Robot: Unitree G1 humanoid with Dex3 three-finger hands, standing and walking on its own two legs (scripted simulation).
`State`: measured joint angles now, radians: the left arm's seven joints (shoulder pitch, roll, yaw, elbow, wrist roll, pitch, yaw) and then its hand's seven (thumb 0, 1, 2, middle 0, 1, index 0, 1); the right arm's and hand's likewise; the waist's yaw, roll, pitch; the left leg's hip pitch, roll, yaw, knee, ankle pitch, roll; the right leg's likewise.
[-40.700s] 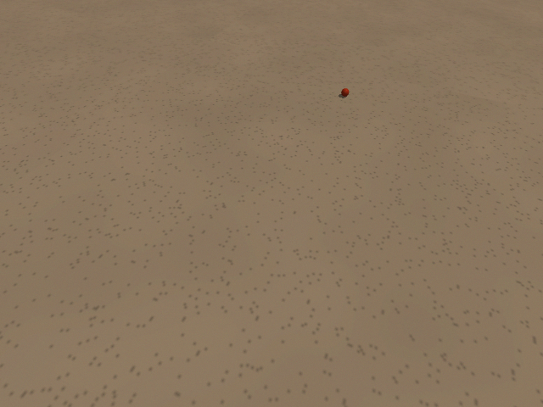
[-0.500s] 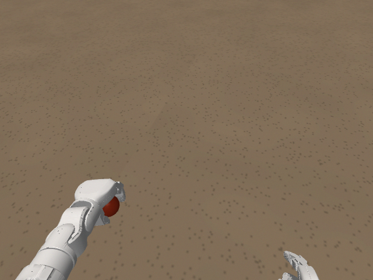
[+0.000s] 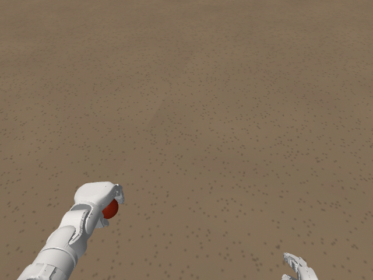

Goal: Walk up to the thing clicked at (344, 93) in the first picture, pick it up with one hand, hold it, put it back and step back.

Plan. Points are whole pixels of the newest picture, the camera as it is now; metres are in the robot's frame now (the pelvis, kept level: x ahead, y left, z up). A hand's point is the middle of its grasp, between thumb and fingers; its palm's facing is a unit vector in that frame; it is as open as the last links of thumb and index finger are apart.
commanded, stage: crouch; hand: left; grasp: from above
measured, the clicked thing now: (107, 207) +0.31 +0.22 -0.07
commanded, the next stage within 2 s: lower in 1.84 s
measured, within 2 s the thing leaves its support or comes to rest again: neither
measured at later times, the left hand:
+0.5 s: hand (126, 224) +0.34 +0.22 -0.27, palm faces -0.41 +0.03 -0.91, open 7.8 cm
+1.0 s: hand (141, 237) +0.37 +0.21 -0.48, palm faces -0.44 +0.00 -0.90, open 7.7 cm
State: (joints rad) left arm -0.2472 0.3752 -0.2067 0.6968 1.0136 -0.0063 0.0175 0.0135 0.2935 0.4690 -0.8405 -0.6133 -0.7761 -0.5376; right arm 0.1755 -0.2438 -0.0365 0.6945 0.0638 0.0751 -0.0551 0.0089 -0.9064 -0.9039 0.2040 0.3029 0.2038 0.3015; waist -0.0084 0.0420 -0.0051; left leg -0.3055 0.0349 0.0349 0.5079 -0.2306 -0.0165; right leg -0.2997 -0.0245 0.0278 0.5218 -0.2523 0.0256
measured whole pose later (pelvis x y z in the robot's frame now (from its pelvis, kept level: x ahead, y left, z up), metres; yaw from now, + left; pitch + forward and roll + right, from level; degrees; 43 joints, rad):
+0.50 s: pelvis -0.04 +0.01 -0.15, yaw +0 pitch +26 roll -2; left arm -0.61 0.36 -0.12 1.19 1.17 -0.01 0.39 0.01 0.28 0.43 -0.89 -0.55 -0.82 -0.51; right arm 0.24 -0.26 -0.09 0.75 -0.03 0.02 -0.02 0.01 -0.91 -0.90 0.20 0.30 0.20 0.30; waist -0.12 0.03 -0.18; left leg -1.33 0.05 -0.02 1.40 -0.53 -0.01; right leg -1.29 -0.01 0.01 1.38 -0.54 0.04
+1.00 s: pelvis -0.07 +0.00 -0.32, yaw -2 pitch +37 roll -4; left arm -0.82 0.45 -0.04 1.29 1.19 -0.05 0.42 0.01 0.29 0.37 -0.93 -0.50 -0.87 -0.45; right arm 0.14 -0.22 -0.03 0.76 -0.09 -0.05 0.03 0.00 -0.91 -0.90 0.21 0.30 0.21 0.30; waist -0.18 0.03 -0.18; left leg -2.02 0.04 -0.08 2.01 -0.65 -0.02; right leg -1.95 0.00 -0.01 1.98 -0.67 0.04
